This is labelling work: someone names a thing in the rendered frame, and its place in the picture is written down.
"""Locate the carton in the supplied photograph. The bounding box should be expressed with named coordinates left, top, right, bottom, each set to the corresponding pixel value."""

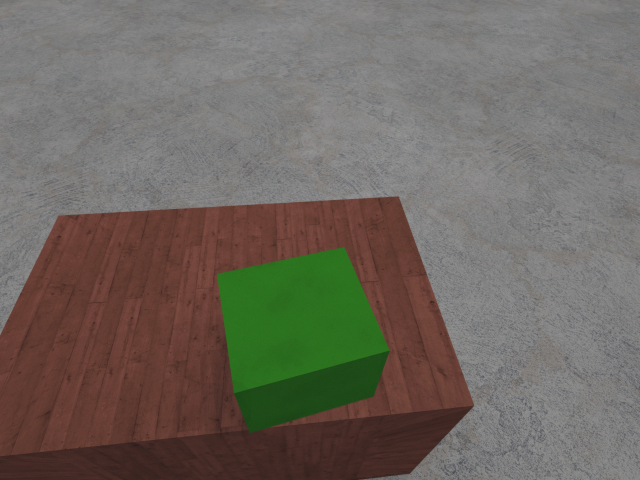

left=217, top=247, right=390, bottom=433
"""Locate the pedestal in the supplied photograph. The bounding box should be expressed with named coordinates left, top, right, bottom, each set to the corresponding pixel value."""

left=0, top=196, right=474, bottom=480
